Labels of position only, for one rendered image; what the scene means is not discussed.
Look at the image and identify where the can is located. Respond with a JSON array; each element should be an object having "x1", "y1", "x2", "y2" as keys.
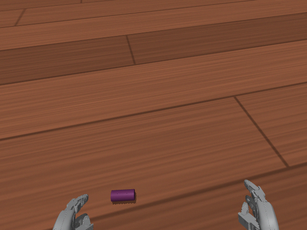
[{"x1": 111, "y1": 189, "x2": 135, "y2": 202}]

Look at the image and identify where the right robot hand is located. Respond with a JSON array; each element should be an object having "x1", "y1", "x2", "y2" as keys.
[{"x1": 238, "y1": 180, "x2": 279, "y2": 230}]

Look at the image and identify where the left robot hand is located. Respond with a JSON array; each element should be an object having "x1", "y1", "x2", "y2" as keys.
[{"x1": 53, "y1": 194, "x2": 94, "y2": 230}]

